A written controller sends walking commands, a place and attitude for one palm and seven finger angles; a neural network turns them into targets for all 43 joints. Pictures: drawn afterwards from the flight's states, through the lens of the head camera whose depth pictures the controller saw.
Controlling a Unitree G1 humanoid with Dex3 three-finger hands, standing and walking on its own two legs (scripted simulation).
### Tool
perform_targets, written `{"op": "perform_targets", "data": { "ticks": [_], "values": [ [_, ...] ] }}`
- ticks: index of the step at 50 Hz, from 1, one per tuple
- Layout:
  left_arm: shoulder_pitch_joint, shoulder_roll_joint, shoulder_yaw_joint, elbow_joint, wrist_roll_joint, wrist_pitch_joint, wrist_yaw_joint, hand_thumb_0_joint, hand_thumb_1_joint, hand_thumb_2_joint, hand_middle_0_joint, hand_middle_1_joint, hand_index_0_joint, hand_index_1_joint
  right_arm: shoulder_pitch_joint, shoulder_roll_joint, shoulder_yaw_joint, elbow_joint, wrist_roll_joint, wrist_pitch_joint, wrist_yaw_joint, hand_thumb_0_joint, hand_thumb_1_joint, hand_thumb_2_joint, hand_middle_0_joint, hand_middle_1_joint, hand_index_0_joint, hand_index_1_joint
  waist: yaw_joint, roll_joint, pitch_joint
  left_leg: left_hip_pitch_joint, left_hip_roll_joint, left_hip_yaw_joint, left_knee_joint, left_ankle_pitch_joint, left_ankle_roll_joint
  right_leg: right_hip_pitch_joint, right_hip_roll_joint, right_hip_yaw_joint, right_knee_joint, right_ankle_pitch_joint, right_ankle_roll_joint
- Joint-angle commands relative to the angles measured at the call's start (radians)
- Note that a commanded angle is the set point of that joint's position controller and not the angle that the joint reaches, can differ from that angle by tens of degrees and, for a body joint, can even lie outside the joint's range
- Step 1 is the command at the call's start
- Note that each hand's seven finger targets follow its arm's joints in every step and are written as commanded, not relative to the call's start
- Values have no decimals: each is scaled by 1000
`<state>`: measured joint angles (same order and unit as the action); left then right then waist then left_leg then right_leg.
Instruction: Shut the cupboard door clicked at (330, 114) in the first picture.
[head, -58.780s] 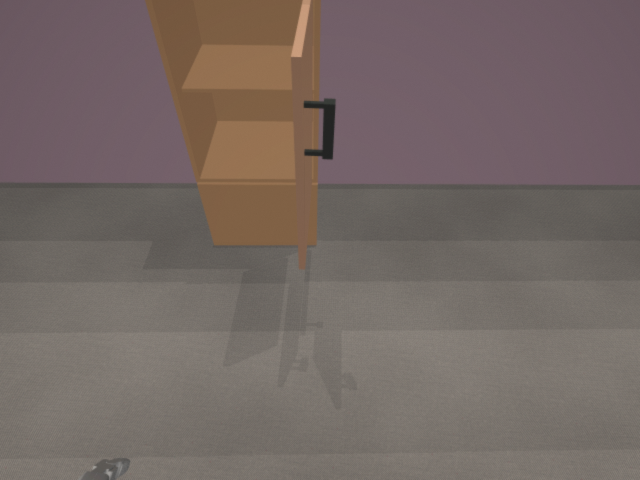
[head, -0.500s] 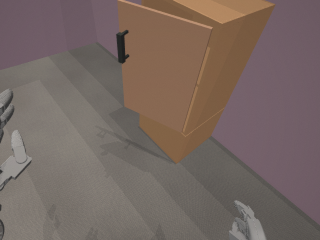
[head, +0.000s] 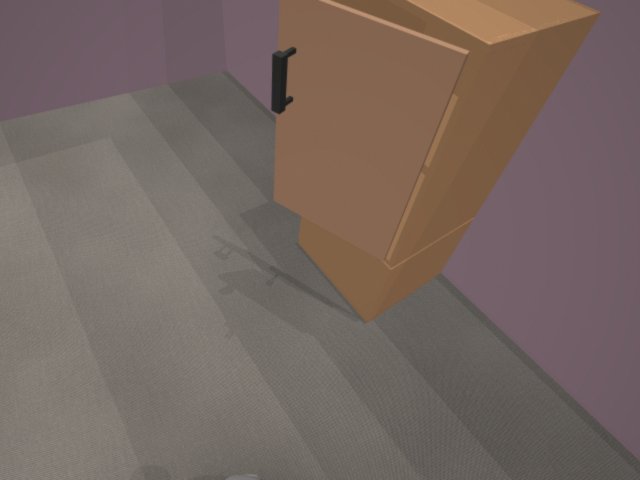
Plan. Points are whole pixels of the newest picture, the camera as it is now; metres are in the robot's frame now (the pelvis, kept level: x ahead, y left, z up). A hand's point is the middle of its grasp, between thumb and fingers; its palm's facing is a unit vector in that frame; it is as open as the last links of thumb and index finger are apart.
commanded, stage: let the arm hang, fingers relaxed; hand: left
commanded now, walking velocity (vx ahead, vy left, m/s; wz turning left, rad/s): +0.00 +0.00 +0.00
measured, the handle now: (284, 80) +0.88 +0.13 +0.03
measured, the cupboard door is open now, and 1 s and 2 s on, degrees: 21 21 21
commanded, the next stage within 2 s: look to check the result in 0.68 s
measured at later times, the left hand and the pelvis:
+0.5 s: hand out of the picture -0.04 +0.16 -0.17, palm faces +0.01 -0.99 -0.16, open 7.4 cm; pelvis -0.01 +0.00 +0.01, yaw -2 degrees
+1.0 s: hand out of the picture -0.04 +0.15 -0.17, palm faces +0.03 -0.99 -0.15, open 7.4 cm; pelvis +0.00 +0.00 +0.01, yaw -2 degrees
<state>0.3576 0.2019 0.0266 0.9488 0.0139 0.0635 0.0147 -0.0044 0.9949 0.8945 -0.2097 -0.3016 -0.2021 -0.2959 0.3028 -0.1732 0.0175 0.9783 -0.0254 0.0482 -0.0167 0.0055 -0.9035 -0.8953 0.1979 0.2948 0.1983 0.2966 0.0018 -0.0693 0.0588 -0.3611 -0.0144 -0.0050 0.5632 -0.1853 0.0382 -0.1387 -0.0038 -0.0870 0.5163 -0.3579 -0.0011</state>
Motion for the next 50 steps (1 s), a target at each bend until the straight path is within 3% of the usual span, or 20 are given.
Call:
{"op": "perform_targets", "data": {
  "ticks": [1,5,10,18,24,31,35,50],
  "values": [
    [91,89,13,37,-3,-52,0,0,900,900,-200,-300,-200,-300,-24,-140,-42,-47,10,-40,-20,0,-900,-900,200,300,200,300,14,259,-67,74,123,-187,-266,-121,27,7,-51,82,-125,61,-49],
    [97,61,0,114,-4,-63,4,0,900,900,-200,-300,-200,-300,18,-125,-45,11,14,-40,-23,0,-900,-900,200,300,200,300,-6,86,-52,139,107,-138,-235,-69,14,-35,-79,105,-188,60,-53],
    [106,45,-9,168,-3,-63,12,0,900,900,-200,-300,-200,-300,44,-109,-44,69,14,-34,-23,0,-900,-900,200,300,200,300,-18,4,40,161,103,-112,-239,-75,9,-121,-84,108,-222,-4,-51],
    [130,28,-11,199,-1,-56,19,0,900,900,-200,-300,-200,-300,61,-69,-40,115,10,-25,-19,0,-900,-900,200,300,200,300,-16,42,112,127,92,-97,-262,-142,2,-176,-79,117,-222,-85,-45],
    [135,15,-4,197,1,-54,20,0,900,900,-200,-300,-200,-300,68,-52,-41,118,6,-28,-21,0,-900,-900,200,300,200,300,-5,89,99,85,88,-108,-288,-183,1,-144,-71,112,-197,-68,-45],
    [118,11,0,187,-2,-62,21,0,900,900,-200,-300,-200,-300,89,-32,-37,123,10,-31,-23,0,-900,-900,200,300,200,300,-8,57,83,120,77,-80,-226,-68,-3,-149,-86,114,-217,-41,-53],
    [103,-4,0,189,-4,-61,22,0,900,900,-200,-300,-200,-300,103,-21,-36,130,7,-33,-25,0,-900,-900,200,300,200,300,-15,85,80,113,80,-87,-224,-63,-2,-138,-85,115,-208,-25,-55],
    [113,-19,-3,203,-6,-65,26,0,900,900,-200,-300,-200,-300,88,-28,-34,130,11,-38,-30,0,-900,-900,200,300,200,300,-13,73,54,160,96,-87,-217,11,5,-101,-82,107,-204,58,-47]
  ]
}}
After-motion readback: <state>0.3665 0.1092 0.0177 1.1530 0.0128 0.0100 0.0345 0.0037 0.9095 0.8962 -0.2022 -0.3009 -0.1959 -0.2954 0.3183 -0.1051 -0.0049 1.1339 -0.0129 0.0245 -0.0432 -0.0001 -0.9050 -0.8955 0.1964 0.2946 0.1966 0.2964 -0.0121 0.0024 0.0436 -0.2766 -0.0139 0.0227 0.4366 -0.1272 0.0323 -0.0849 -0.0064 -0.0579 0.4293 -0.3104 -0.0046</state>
